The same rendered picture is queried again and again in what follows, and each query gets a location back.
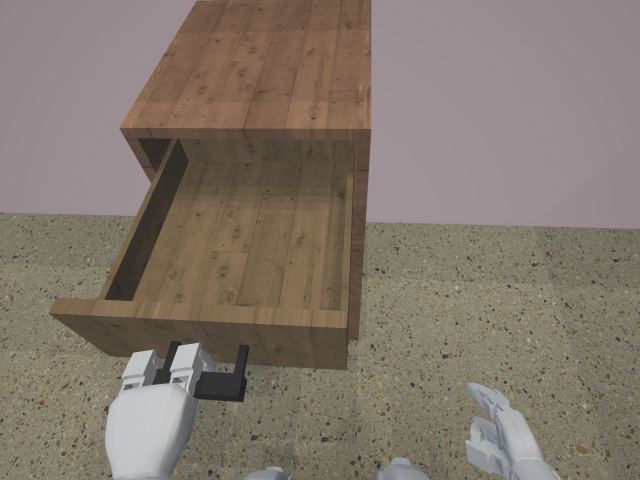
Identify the robot right hand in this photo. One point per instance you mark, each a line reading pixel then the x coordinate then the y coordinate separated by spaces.
pixel 495 448

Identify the handle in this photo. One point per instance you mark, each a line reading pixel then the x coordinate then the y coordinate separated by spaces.
pixel 212 385

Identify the drawer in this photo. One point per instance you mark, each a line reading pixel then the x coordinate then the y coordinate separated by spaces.
pixel 237 242

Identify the cabinet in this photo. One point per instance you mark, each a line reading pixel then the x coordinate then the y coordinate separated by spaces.
pixel 265 69

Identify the robot right forearm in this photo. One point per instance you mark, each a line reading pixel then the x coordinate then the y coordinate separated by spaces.
pixel 532 469

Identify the robot left hand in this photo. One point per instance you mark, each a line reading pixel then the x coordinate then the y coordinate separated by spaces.
pixel 149 425

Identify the right robot shin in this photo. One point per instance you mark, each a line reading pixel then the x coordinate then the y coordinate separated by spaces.
pixel 400 460

